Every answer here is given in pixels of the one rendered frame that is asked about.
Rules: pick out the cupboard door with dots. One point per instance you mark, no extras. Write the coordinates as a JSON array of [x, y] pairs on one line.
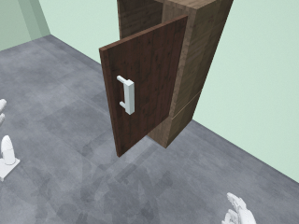
[[150, 59]]

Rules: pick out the robot left hand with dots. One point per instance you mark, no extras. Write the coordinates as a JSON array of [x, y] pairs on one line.
[[9, 163]]

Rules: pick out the handle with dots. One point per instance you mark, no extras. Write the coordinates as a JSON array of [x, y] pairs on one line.
[[129, 95]]

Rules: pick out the robot right hand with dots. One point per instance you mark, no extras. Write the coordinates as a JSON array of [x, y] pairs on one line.
[[243, 215]]

